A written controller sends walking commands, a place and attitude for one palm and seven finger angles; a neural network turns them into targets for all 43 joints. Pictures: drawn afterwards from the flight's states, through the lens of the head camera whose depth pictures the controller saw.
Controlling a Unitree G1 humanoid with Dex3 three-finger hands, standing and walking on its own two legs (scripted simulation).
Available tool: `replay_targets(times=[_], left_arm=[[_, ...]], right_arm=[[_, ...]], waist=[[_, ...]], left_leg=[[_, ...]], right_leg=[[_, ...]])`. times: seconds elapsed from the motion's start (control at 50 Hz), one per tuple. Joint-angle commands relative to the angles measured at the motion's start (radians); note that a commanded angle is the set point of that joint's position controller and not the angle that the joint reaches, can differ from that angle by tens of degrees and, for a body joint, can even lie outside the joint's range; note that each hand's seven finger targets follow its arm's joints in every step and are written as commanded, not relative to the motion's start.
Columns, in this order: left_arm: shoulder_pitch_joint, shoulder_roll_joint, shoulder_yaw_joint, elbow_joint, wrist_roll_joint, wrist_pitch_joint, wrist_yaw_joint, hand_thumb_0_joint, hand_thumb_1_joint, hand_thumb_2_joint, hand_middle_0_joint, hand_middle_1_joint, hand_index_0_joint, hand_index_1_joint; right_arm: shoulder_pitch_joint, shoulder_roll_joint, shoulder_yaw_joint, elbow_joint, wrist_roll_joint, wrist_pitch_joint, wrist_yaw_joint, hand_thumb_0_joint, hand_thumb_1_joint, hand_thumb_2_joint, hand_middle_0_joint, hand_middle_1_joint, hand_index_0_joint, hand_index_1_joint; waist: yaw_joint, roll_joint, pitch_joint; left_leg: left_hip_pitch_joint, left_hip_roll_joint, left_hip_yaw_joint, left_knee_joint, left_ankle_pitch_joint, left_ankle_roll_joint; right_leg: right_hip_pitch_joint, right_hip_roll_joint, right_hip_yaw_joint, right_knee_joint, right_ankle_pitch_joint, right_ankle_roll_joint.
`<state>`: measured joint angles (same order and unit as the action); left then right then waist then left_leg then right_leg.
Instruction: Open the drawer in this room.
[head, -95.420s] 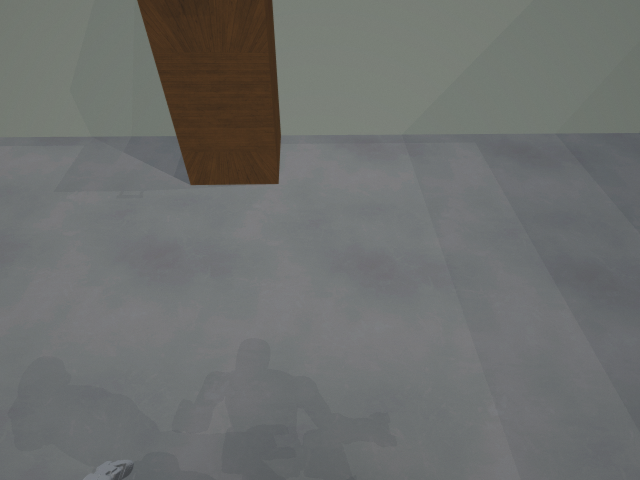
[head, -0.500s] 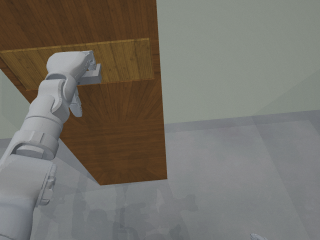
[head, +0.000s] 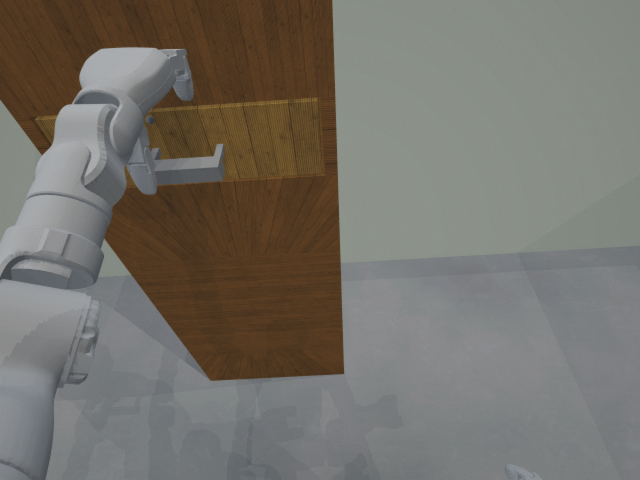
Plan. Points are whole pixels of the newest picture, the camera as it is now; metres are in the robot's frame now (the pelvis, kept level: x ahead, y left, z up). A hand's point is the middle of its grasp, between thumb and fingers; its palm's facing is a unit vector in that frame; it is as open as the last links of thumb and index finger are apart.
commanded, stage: lift the hand off the handle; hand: left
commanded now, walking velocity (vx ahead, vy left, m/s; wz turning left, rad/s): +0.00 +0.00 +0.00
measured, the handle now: (185, 161) +0.51 +0.21 +0.14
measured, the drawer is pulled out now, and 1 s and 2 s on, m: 0.00 0.00 0.00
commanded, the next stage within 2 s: draw the hand back to the body in 0.38 s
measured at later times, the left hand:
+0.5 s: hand (133, 83) +0.47 +0.21 +0.27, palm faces +0.02 +0.02 -1.00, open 13.3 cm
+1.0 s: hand (71, 143) +0.37 +0.24 +0.27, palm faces +0.15 +0.02 -0.99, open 13.8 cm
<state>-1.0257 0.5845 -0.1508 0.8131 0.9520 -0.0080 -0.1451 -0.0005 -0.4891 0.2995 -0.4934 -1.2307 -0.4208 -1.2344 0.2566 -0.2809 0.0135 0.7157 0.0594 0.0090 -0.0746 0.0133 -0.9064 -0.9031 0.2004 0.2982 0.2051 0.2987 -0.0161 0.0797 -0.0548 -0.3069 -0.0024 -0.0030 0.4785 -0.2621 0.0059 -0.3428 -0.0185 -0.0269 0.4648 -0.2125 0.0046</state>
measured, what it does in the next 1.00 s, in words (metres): stands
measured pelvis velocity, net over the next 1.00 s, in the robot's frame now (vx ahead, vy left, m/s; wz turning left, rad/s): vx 0.00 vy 0.01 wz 0.00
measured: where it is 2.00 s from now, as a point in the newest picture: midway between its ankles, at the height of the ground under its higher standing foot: outside the picture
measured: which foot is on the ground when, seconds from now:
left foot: down 0.00-1.00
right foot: down 0.00-1.00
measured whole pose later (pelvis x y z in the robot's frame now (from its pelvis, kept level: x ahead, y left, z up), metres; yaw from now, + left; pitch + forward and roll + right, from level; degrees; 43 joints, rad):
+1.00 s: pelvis +0.00 +0.01 +0.00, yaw +0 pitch +1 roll +0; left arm -0.65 0.66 -0.05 0.17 0.85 0.15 -0.34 0.00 -0.49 0.30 -0.32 -1.20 -0.32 -1.20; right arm 0.13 -0.30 0.03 0.60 0.07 0.09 -0.01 0.02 -0.91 -0.90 0.20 0.30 0.20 0.30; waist 0.06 0.10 -0.05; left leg -0.21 -0.02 0.00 0.46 -0.26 0.02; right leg -0.26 -0.03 -0.02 0.46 -0.22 0.01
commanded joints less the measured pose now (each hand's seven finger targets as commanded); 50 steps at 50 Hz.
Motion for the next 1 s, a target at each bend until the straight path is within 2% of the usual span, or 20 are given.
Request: replay_targets(times=[0.0, 0.02, 0.08, 0.16, 0.24, 0.26, 0.3, 0.36, 0.46, 0.5, 0.54, 0.64, 0.7, 0.76, 0.8, 0.82, 0.86, 0.92, 0.96, 0.98], left_arm=[[-0.703, 0.311, 0.129, -0.188, -0.008, 0.049, 0.055, 0.0, -0.5, 0.3, -0.3, -1.2, -0.3, -1.2], [-0.712, 0.298, 0.112, -0.173, -0.008, 0.054, 0.043, 0.0, -0.5, 0.3, -0.3, -1.2, -0.3, -1.2], [-0.771, 0.361, 0.147, -0.219, 0.001, 0.032, 0.021, 0.0, -0.5, 0.3, -0.3, -1.2, -0.3, -1.2], [-0.837, 0.333, 0.112, -0.271, -0.008, 0.002, -0.002, 0.0, -0.5, 0.3, -0.3, -1.2, -0.3, -1.2], [-0.84, 0.407, 0.173, -0.213, 0.004, 0.007, -0.004, 0.0, -0.5, 0.3, -0.3, -1.2, -0.3, -1.2], [-0.852, 0.386, 0.15, -0.225, 0.0, 0.006, -0.011, 0.0, -0.5, 0.3, -0.3, -1.2, -0.3, -1.2], [-0.816, 0.316, 0.109, -0.17, -0.006, 0.025, -0.021, 0.0, -0.5, 0.3, -0.3, -1.2, -0.3, -1.2], [-0.749, 0.327, 0.113, -0.069, -0.003, 0.043, -0.042, 0.0, -0.5, 0.3, -0.3, -1.2, -0.3, -1.2], [-0.766, 0.356, 0.122, -0.076, 0.016, 0.029, -0.057, 0.0, -0.5, 0.3, -0.3, -1.2, -0.3, -1.2], [-0.722, 0.376, 0.149, -0.08, 0.025, 0.025, -0.056, 0.0, -0.5, 0.3, -0.3, -1.2, -0.3, -1.2], [-0.679, 0.397, 0.181, -0.157, 0.028, 0.007, -0.056, 0.0, -0.5, 0.3, -0.3, -1.2, -0.3, -1.2], [-0.475, 0.429, 0.255, -0.315, 0.002, 0.021, -0.057, 0.0, -0.5, 0.3, -0.3, -1.2, -0.3, -1.2], [-0.34, 0.353, 0.207, -0.352, -0.029, 0.073, -0.078, 0.0, -0.5, 0.3, -0.3, -1.2, -0.3, -1.2], [-0.262, 0.336, 0.193, -0.531, -0.05, 0.114, -0.103, 0.0, -0.5, 0.3, -0.3, -1.2, -0.3, -1.2], [-0.215, 0.313, 0.178, -0.572, -0.055, 0.145, -0.122, 0.0, -0.5, 0.3, -0.3, -1.2, -0.3, -1.2], [-0.209, 0.31, 0.179, -0.634, -0.061, 0.152, -0.132, 0.0, -0.5, 0.3, -0.3, -1.2, -0.3, -1.2], [-0.182, 0.379, 0.243, -0.746, -0.083, 0.156, -0.141, 0.0, -0.5, 0.3, -0.3, -1.2, -0.3, -1.2], [-0.118, 0.357, 0.254, -0.855, -0.096, 0.159, -0.15, 0.0, -0.5, 0.3, -0.3, -1.2, -0.3, -1.2], [-0.079, 0.415, 0.311, -0.927, -0.116, 0.16, -0.144, 0.0, -0.5, 0.3, -0.3, -1.2, -0.3, -1.2], [-0.049, 0.368, 0.286, -0.919, -0.117, 0.172, -0.145, 0.0, -0.5, 0.3, -0.3, -1.2, -0.3, -1.2]], right_arm=[[-0.026, -0.131, -0.034, -0.105, 0.009, -0.026, -0.01, 0.0, -0.9, -0.9, 0.2, 0.3, 0.2, 0.3], [-0.03, -0.13, -0.032, -0.104, 0.01, -0.026, -0.01, 0.0, -0.9, -0.9, 0.2, 0.3, 0.2, 0.3], [-0.031, -0.131, -0.03, -0.112, 0.007, -0.029, -0.015, 0.0, -0.9, -0.9, 0.2, 0.3, 0.2, 0.3], [-0.025, -0.125, -0.032, -0.12, 0.007, -0.041, -0.018, 0.0, -0.9, -0.9, 0.2, 0.3, 0.2, 0.3], [-0.016, -0.129, -0.028, -0.109, 0.004, -0.045, -0.019, 0.0, -0.9, -0.9, 0.2, 0.3, 0.2, 0.3], [-0.013, -0.132, -0.031, -0.112, 0.004, -0.044, -0.015, 0.0, -0.9, -0.9, 0.2, 0.3, 0.2, 0.3], [-0.014, -0.13, -0.033, -0.107, 0.007, -0.041, -0.006, 0.0, -0.9, -0.9, 0.2, 0.3, 0.2, 0.3], [-0.006, -0.146, -0.031, -0.102, 0.011, -0.028, -0.006, 0.0, -0.9, -0.9, 0.2, 0.3, 0.2, 0.3], [-0.009, -0.147, -0.03, -0.111, 0.009, -0.018, -0.008, 0.0, -0.9, -0.9, 0.2, 0.3, 0.2, 0.3], [-0.02, -0.143, -0.031, -0.123, 0.008, -0.01, -0.005, 0.0, -0.9, -0.9, 0.2, 0.3, 0.2, 0.3], [-0.036, -0.134, -0.033, -0.15, 0.003, -0.002, 0.002, 0.0, -0.9, -0.9, 0.2, 0.3, 0.2, 0.3], [-0.1, -0.132, -0.038, -0.207, 0.001, 0.017, 0.025, 0.0, -0.9, -0.9, 0.2, 0.3, 0.2, 0.3], [-0.141, -0.138, -0.037, -0.217, 0.014, 0.035, 0.041, 0.0, -0.9, -0.9, 0.2, 0.3, 0.2, 0.3], [-0.192, -0.141, -0.039, -0.259, 0.02, 0.039, 0.051, 0.0, -0.9, -0.9, 0.2, 0.3, 0.2, 0.3], [-0.206, -0.133, -0.033, -0.256, 0.022, 0.042, 0.052, 0.0, -0.9, -0.9, 0.2, 0.3, 0.2, 0.3], [-0.22, -0.13, -0.03, -0.269, 0.022, 0.039, 0.054, 0.0, -0.9, -0.9, 0.2, 0.3, 0.2, 0.3], [-0.24, -0.133, -0.032, -0.273, 0.015, 0.037, 0.051, 0.0, -0.9, -0.9, 0.2, 0.3, 0.2, 0.3], [-0.273, -0.109, -0.017, -0.282, 0.01, 0.03, 0.055, 0.0, -0.9, -0.9, 0.2, 0.3, 0.2, 0.3], [-0.28, -0.114, -0.018, -0.276, 0.004, 0.029, 0.057, 0.0, -0.9, -0.9, 0.2, 0.3, 0.2, 0.3], [-0.295, -0.098, -0.008, -0.282, 0.003, 0.026, 0.06, 0.0, -0.9, -0.9, 0.2, 0.3, 0.2, 0.3]], waist=[[-0.03, -0.064, -0.351], [-0.033, -0.054, -0.347], [-0.026, -0.056, -0.39], [-0.033, -0.047, -0.415], [-0.021, -0.04, -0.418], [-0.019, -0.016, -0.431], [-0.03, -0.039, -0.376], [-0.028, -0.095, -0.329], [-0.025, -0.092, -0.327], [-0.014, -0.086, -0.326], [0.017, -0.045, -0.385], [0.068, -0.066, -0.419], [0.06, -0.1, -0.307], [0.073, -0.068, -0.326], [0.061, -0.09, -0.284], [0.067, -0.081, -0.3], [0.072, -0.067, -0.32], [0.082, -0.035, -0.32], [0.09, -0.008, -0.326], [0.092, -0.016, -0.299]], left_leg=[[0.113, -0.025, 0.015, -0.058, 0.261, 0.015], [0.116, -0.025, 0.017, -0.06, 0.255, 0.017], [0.13, -0.023, 0.014, -0.065, 0.261, 0.02], [0.165, -0.024, 0.013, -0.064, 0.27, 0.021], [0.145, -0.024, 0.009, -0.071, 0.281, 0.017], [0.153, -0.025, 0.01, -0.071, 0.296, 0.012], [0.148, -0.017, 0.007, -0.075, 0.272, 0.01], [0.102, -0.019, 0.011, -0.092, 0.229, 0.012], [0.079, -0.018, 0.014, -0.098, 0.207, 0.016], [0.072, -0.017, 0.013, -0.1, 0.2, 0.017], [0.1, -0.019, 0.014, -0.096, 0.248, 0.017], [0.108, -0.012, 0.015, -0.085, 0.306, 0.02], [0.089, -0.005, 0.021, -0.095, 0.252, 0.019], [0.125, -0.01, 0.016, -0.086, 0.274, 0.023], [0.125, -0.011, 0.01, -0.085, 0.278, 0.026], [0.137, -0.013, 0.007, -0.081, 0.286, 0.025], [0.157, -0.016, 0.008, -0.065, 0.307, 0.027], [0.168, -0.021, 0.001, -0.061, 0.342, 0.022], [0.179, -0.017, -0.001, -0.056, 0.373, 0.016], [0.163, -0.02, -0.002, -0.054, 0.364, 0.014]], right_leg=[[0.161, 0.023, 0.005, -0.056, 0.186, -0.025], [0.154, 0.021, 0.008, -0.059, 0.179, -0.026], [0.186, 0.016, 0.013, -0.062, 0.188, -0.026], [0.192, 0.014, 0.013, -0.07, 0.185, -0.026], [0.203, 0.014, 0.012, -0.067, 0.2, -0.028], [0.211, 0.012, 0.011, -0.069, 0.202, -0.032], [0.161, 0.015, 0.01, -0.077, 0.172, -0.03], [0.164, 0.012, 0.013, -0.095, 0.138, -0.027], [0.172, 0.004, 0.023, -0.099, 0.122, -0.027], [0.176, 0.005, 0.025, -0.092, 0.117, -0.028], [0.221, 0.005, 0.024, -0.074, 0.156, -0.034], [0.298, -0.005, 0.034, -0.042, 0.227, -0.035], [0.245, -0.003, 0.026, -0.056, 0.176, -0.031], [0.253, -0.001, 0.028, -0.051, 0.178, -0.037], [0.225, 0.007, 0.014, -0.052, 0.176, -0.033], [0.23, 0.007, 0.016, -0.049, 0.177, -0.033], [0.253, 0.005, 0.023, -0.045, 0.204, -0.037], [0.249, 0.011, 0.009, -0.031, 0.211, -0.034], [0.261, 0.013, 0.01, -0.03, 0.228, -0.039], [0.25, 0.015, 0.007, -0.029, 0.217, -0.036]])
